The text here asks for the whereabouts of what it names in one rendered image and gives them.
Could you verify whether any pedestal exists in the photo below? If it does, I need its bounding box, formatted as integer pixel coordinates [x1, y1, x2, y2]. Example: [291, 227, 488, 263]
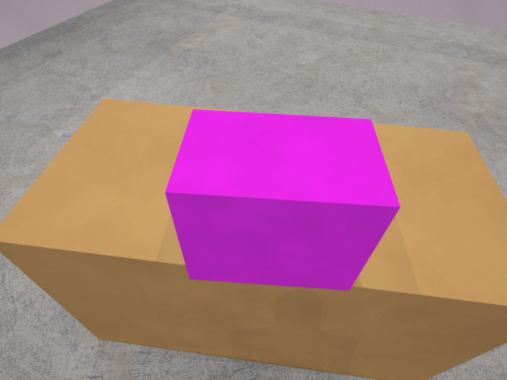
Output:
[0, 98, 507, 380]

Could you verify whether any carton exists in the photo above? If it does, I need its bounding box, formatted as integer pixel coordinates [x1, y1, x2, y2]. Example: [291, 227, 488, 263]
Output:
[165, 109, 400, 291]

